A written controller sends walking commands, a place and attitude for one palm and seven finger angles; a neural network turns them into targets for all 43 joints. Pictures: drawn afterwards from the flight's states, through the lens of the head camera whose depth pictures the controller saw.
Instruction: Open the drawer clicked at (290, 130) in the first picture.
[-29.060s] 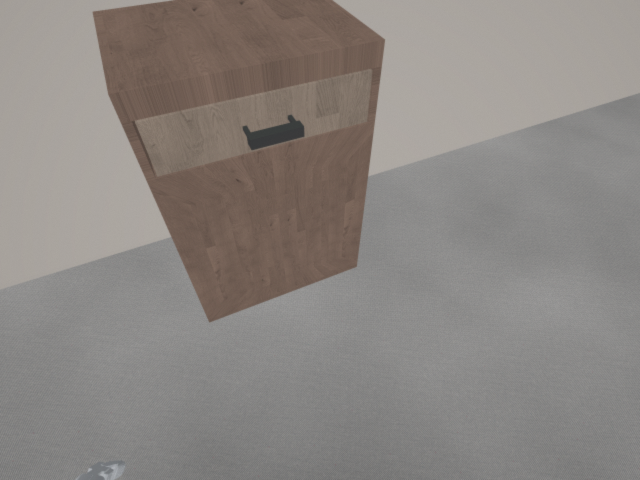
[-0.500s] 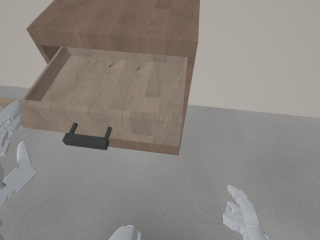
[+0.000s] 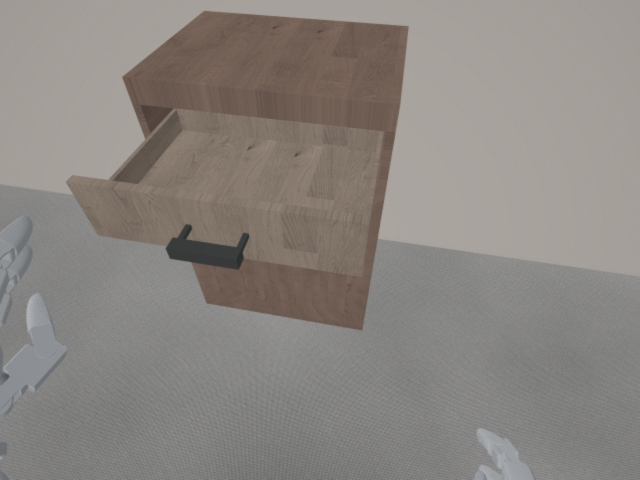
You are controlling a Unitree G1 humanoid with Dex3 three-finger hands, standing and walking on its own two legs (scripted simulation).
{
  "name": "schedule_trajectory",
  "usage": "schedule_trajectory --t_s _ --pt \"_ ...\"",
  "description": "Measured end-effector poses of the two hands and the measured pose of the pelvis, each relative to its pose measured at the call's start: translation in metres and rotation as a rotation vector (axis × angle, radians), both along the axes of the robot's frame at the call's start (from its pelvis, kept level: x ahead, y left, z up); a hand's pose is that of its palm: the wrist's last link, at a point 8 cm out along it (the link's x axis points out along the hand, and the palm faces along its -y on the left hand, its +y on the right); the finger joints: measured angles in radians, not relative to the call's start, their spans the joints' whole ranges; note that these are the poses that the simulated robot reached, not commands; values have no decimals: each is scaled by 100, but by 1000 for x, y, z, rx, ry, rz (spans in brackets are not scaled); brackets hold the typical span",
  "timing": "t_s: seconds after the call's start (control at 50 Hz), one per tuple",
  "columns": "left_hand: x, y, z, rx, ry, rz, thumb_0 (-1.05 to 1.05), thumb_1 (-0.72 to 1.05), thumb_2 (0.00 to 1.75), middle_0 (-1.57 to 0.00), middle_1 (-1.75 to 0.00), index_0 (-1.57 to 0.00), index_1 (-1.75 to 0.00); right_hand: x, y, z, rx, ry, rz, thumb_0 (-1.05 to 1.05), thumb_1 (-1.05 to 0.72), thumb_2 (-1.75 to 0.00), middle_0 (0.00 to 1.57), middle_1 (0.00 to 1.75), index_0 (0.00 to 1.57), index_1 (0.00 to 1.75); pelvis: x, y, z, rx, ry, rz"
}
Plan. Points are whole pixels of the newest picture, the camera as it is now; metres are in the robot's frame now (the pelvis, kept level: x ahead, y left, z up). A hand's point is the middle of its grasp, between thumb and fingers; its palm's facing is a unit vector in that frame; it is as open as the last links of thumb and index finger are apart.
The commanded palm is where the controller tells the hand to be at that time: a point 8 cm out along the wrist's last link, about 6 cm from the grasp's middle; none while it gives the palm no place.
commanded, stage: stop stepping back and stand still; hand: left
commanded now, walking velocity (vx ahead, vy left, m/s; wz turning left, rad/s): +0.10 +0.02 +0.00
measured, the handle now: (210, 243) +0.50 +0.23 -0.03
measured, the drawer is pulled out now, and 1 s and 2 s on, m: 0.28 0.28 0.28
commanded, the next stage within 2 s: let the arm hang, fingers relaxed in 0.26 s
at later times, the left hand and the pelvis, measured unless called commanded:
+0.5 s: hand (136, 435) +0.18 +0.24 -0.04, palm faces +0.19 -0.90 -0.39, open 7.4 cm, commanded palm none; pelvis -0.01 +0.00 -0.01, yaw +2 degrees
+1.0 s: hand out of the picture -0.05 +0.18 -0.16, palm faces +0.04 -0.98 -0.22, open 7.3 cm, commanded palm none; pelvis -0.01 +0.00 +0.01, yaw +0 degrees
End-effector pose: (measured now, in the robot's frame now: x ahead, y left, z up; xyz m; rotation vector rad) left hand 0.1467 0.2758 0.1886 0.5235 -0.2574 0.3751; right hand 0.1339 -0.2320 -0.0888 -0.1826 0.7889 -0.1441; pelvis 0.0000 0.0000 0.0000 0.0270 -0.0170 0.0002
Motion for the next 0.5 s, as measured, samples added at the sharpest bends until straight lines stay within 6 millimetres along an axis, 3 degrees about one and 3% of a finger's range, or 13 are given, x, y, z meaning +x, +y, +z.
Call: schedule_trajectory --t_s 0.18,0.36,0.38,0.42,0.46,0.5 --pt "-8 -6 1 29 23 -58 1 89 89 -21 -30 -22 -30 -10 7 11 1 -65 -8 2 -90 -90 21 30 20 30 -8 0 1 -4 -12 3" --pt "-6 -10 -4 -9 36 -31 1 89 89 -21 -30 -22 -30 -1 -9 6 -11 -10 16 2 -90 -90 21 30 20 30 -8 -8 1 -31 4 20" --pt "-3 -9 -13 3 61 -40 1 89 89 -21 -30 -21 -30 0 -11 4 -14 -11 31 2 -90 -90 21 30 20 30 -8 -7 0 -34 14 30" --pt "8 0 -57 -46 222 -27 0 89 90 -21 -30 -21 -30 0 -16 -8 -14 33 57 2 -90 -90 20 30 20 30 -8 -3 -4 -33 31 48" --pt "14 8 -124 -169 460 35 0 90 90 -20 -30 -21 -30 -6 -17 -22 -13 100 65 1 -90 -90 20 30 20 30 -8 -1 -7 -24 37 50" --pt "5 6 -193 -301 720 102 0 90 90 -20 -30 -21 -30 -16 -16 -31 -8 159 59 1 -90 -90 20 30 20 30 -7 -1 -9 -16 29 43"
